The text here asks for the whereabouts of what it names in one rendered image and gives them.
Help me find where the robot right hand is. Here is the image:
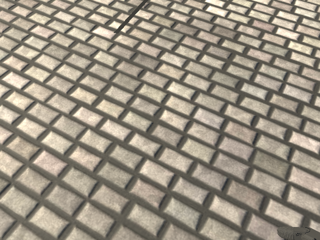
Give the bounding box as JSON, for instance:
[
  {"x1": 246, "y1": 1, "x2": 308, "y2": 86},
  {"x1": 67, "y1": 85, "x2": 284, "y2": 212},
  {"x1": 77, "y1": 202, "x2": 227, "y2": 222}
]
[{"x1": 277, "y1": 226, "x2": 320, "y2": 240}]

